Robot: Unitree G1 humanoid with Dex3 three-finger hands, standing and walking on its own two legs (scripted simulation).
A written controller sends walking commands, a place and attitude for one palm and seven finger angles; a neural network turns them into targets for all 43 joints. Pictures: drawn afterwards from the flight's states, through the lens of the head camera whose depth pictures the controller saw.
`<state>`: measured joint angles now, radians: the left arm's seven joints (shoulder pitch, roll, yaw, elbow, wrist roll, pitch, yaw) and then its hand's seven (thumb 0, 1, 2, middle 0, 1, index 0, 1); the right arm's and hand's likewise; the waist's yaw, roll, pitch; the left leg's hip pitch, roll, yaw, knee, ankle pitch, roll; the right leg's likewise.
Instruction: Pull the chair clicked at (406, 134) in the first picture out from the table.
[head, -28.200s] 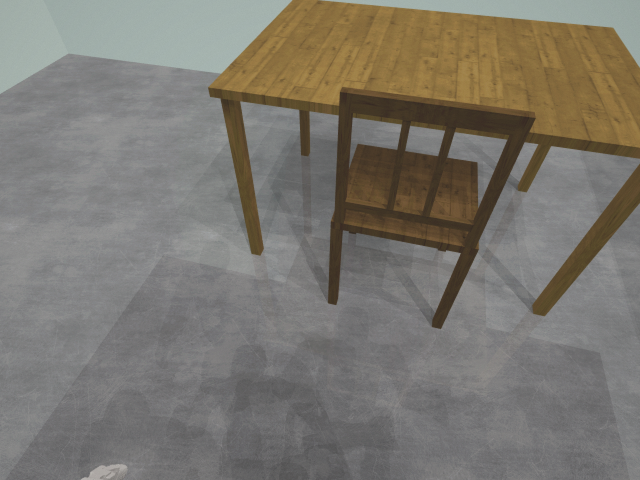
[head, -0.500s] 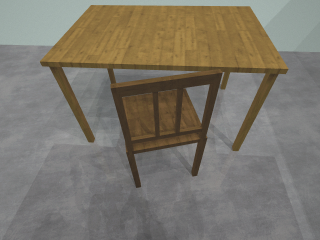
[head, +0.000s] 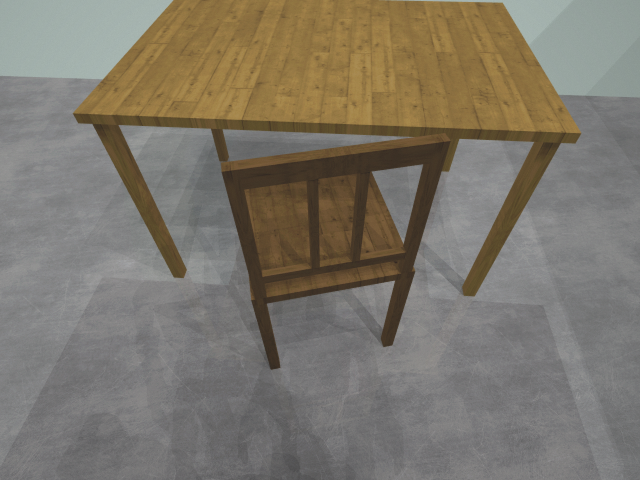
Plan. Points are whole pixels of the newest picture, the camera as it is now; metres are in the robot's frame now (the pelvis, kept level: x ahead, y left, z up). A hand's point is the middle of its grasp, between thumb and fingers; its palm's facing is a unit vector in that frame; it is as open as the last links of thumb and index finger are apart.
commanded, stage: look to check the result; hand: left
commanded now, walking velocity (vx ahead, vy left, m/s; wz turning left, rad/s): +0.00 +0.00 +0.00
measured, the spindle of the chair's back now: (313, 225) +0.60 +0.05 -0.12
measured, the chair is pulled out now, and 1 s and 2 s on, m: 0.13 0.13 0.13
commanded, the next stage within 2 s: take the last steps up to it in 0.40 s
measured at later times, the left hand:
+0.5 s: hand out of the picture +0.01 +0.18 -0.18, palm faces +0.03 -0.98 -0.21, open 7.3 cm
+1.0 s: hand out of the picture +0.03 +0.14 -0.18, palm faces +0.08 -0.98 -0.20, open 7.4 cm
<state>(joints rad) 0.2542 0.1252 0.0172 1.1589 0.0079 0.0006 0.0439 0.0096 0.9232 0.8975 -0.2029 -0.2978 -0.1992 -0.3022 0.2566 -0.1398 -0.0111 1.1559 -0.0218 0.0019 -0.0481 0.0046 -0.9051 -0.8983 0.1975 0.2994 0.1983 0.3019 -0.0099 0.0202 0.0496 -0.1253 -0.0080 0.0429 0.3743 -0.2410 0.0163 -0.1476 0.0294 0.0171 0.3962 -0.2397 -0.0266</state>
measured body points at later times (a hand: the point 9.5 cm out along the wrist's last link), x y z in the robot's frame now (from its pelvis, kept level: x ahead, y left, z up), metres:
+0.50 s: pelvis +0.00 +0.01 +0.00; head +0.02 +0.00 +0.45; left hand +0.01 +0.23 -0.16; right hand +0.00 -0.21 -0.17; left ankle -0.03 +0.11 -0.74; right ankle -0.02 -0.10 -0.74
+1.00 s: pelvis +0.06 -0.02 -0.01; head +0.09 -0.03 +0.44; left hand +0.02 +0.19 -0.16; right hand +0.05 -0.25 -0.17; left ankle +0.04 +0.10 -0.69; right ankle -0.02 -0.10 -0.74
